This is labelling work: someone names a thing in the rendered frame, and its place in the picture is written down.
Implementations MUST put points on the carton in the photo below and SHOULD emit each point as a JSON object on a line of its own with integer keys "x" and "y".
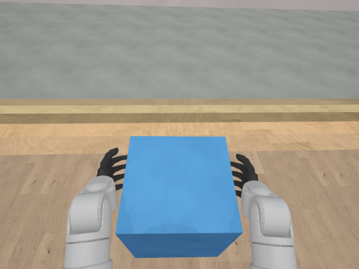
{"x": 178, "y": 198}

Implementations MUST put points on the right robot forearm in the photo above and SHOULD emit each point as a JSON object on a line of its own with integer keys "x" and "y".
{"x": 271, "y": 230}

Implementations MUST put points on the robot right hand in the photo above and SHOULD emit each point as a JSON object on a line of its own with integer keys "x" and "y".
{"x": 247, "y": 169}

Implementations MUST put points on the left robot forearm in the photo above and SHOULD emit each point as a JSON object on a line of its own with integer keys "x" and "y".
{"x": 89, "y": 226}

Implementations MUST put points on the robot left hand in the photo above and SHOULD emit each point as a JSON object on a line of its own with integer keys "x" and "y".
{"x": 107, "y": 169}

